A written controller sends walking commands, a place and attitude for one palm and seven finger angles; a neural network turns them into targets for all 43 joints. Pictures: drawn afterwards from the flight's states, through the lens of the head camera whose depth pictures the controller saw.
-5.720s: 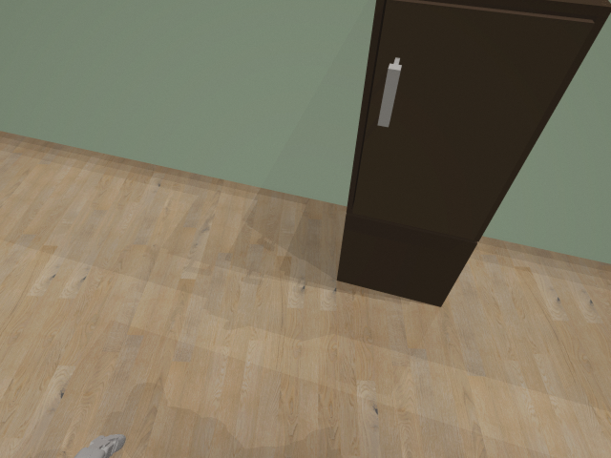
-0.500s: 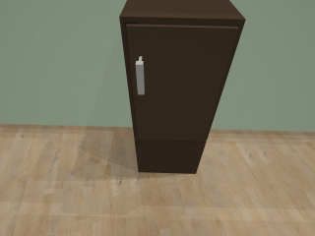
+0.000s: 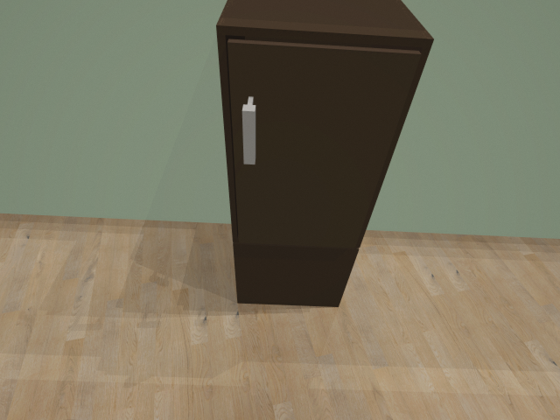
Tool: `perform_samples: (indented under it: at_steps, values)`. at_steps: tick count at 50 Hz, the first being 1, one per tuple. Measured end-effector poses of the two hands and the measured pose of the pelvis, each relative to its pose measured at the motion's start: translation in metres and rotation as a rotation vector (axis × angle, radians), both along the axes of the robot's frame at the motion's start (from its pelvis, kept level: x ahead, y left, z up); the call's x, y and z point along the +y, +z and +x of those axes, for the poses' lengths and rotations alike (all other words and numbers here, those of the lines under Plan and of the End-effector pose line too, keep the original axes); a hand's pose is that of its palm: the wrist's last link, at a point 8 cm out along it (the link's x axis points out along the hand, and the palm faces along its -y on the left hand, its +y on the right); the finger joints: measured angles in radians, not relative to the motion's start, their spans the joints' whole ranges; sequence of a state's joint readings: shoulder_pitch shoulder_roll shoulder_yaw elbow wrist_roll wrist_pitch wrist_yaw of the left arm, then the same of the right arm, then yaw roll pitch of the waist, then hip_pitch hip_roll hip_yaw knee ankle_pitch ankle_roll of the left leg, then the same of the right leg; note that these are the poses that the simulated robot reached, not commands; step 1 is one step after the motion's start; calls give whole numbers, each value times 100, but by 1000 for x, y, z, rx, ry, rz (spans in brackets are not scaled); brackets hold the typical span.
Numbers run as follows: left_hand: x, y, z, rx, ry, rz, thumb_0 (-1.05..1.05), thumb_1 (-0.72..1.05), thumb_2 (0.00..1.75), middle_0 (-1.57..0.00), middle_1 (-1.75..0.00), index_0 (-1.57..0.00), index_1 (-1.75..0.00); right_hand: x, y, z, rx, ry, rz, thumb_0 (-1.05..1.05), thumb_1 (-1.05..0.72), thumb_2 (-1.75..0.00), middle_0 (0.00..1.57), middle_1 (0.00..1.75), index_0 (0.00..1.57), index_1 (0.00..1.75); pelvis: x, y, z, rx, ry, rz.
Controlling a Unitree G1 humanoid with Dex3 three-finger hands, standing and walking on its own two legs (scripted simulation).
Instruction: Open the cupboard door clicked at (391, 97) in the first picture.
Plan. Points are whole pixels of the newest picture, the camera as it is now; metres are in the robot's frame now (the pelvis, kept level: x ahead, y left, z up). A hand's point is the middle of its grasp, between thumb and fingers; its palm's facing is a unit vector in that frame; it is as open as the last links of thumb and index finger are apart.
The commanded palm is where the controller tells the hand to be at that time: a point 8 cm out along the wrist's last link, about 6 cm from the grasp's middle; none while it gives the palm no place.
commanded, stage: shuffle to correct the standing spot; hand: left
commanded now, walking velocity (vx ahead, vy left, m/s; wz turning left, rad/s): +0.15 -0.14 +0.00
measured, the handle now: (250, 130) +0.66 +0.11 +0.07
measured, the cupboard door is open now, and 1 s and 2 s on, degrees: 0 0 0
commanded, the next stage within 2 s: come to a stop and stand still in 0.70 s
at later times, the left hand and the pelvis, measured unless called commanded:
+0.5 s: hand out of the picture +0.02 +0.12 -0.18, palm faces +0.02 -1.00 -0.08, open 7.4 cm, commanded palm none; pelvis +0.05 -0.03 +0.00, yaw -1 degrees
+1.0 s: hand out of the picture +0.15 +0.04 -0.16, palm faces +0.05 -0.98 -0.20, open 7.2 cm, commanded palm none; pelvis +0.12 -0.13 +0.01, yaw +0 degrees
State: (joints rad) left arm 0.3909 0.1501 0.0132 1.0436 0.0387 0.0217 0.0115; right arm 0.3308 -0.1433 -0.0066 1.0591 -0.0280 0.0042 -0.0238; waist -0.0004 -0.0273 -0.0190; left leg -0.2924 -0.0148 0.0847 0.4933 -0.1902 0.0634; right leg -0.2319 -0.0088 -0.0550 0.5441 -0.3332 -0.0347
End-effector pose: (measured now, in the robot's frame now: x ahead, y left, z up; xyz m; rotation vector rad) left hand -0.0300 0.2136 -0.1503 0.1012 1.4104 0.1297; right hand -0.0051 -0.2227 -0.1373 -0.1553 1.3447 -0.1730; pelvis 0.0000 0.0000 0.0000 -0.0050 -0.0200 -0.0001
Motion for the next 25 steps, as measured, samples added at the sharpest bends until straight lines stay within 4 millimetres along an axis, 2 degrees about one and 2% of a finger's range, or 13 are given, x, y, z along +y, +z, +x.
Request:
perform_samples:
  at_steps: [8,11,15,18,20,25]
  values:
    - [-19,4,-24,53,50,1,0,91,90,-20,-30,-20,-30,-23,-1,0,24,-10,-9,0,-91,-89,20,30,20,30,-18,0,7,10,-2,-4]
    - [-27,3,-30,68,83,-6,0,91,90,-20,-30,-20,-30,-28,4,12,22,6,-16,0,-91,-89,20,30,20,30,-23,2,13,15,7,-7]
    - [-36,-1,-30,99,90,-36,0,91,90,-20,-30,-20,-30,-27,10,38,-23,25,-26,0,-91,-89,20,30,20,30,-23,2,24,19,15,-11]
    - [-38,-12,-22,115,85,-64,0,90,90,-20,-30,-20,-30,-24,6,55,-65,30,-48,1,-92,-89,20,30,20,30,-19,-7,34,19,16,-24]
    - [-39,-15,-11,123,58,-78,0,90,90,-20,-30,-20,-30,-23,6,59,-83,10,-53,1,-92,-89,20,30,20,30,-19,-7,38,18,-4,-8]
    - [-37,-6,44,44,-3,-74,0,91,90,-20,-30,-20,-30,-23,13,49,-58,-35,-40,0,-92,-89,20,30,20,30,-26,3,49,22,-21,-2]
